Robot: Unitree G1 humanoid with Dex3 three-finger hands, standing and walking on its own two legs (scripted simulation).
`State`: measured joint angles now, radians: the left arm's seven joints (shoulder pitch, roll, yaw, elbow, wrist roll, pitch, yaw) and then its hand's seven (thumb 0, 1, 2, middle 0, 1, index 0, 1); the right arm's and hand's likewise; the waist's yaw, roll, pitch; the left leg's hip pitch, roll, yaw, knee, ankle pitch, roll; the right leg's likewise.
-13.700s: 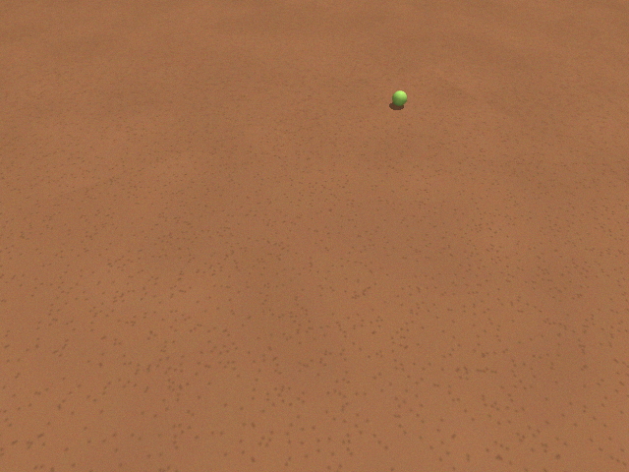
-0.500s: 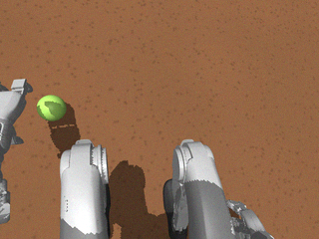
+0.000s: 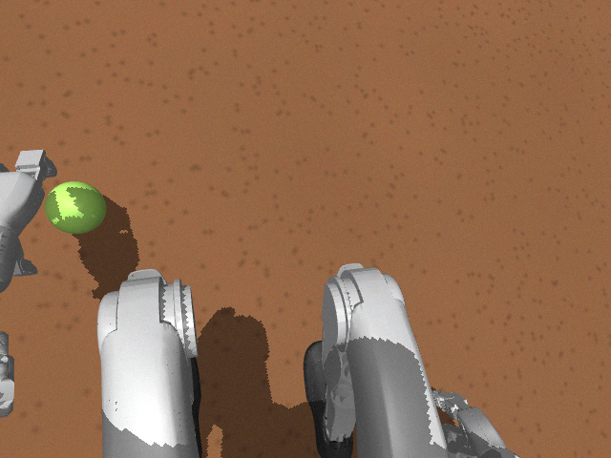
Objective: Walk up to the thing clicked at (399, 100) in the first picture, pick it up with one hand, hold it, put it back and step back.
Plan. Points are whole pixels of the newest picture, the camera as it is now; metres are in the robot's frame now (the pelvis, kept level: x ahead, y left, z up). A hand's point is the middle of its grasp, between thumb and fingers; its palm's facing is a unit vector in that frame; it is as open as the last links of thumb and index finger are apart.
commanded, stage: approach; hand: left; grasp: from above
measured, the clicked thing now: (76, 207) +0.44 +0.33 -0.29
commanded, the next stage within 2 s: close in in 0.34 s
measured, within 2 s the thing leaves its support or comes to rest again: neither
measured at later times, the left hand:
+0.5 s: hand (55, 175) +0.45 +0.32 -0.17, palm faces -0.46 -0.09 -0.88, open 14.0 cm
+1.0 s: hand (68, 204) +0.43 +0.32 -0.23, palm faces -0.41 -0.12 -0.91, open 14.1 cm
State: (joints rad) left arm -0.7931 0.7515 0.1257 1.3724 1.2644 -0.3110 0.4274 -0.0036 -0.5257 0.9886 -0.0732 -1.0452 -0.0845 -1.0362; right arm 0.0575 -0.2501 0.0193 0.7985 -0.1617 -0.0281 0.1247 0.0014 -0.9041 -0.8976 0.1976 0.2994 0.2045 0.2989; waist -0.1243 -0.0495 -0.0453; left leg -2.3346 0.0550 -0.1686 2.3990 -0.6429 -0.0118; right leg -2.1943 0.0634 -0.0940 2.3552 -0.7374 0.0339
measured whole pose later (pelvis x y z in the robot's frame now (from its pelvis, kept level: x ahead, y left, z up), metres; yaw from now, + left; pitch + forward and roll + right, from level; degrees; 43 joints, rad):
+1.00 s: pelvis +0.00 +0.00 -0.02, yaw -3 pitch +30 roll -10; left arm -0.94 0.84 0.15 1.59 1.32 -0.24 0.58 0.00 -0.51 0.97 -0.08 -1.01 -0.08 -1.00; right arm 0.02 -0.27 0.12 0.75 -0.23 -0.10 0.16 0.00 -0.89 -0.90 0.20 0.30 0.20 0.30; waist -0.25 -0.11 0.03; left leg -2.39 0.05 -0.22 2.49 -0.65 -0.02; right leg -2.23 0.08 -0.13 2.42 -0.73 0.04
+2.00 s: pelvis +0.00 +0.01 -0.03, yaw -6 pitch +27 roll -13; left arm -0.90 0.91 0.18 1.67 1.26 -0.25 0.65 0.00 -0.46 0.94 -0.08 -1.03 -0.09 -1.01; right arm 0.01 -0.27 0.22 0.75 -0.29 -0.20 0.23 0.00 -0.89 -0.90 0.20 0.30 0.20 0.30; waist -0.28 -0.13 0.12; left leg -2.36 0.06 -0.28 2.55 -0.69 -0.02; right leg -2.20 0.11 -0.17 2.43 -0.73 0.05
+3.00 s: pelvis +0.00 +0.01 -0.03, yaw -6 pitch +25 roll -13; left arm -0.90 0.96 0.16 1.69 1.26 -0.26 0.64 -0.01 0.00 0.62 -0.42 -0.86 -0.51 -0.82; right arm 0.02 -0.30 0.26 0.74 -0.30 -0.22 0.24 0.00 -0.89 -0.90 0.20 0.30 0.20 0.30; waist -0.28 -0.15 0.13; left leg -2.36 0.06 -0.30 2.57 -0.69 -0.02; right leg -2.20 0.12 -0.18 2.43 -0.72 0.06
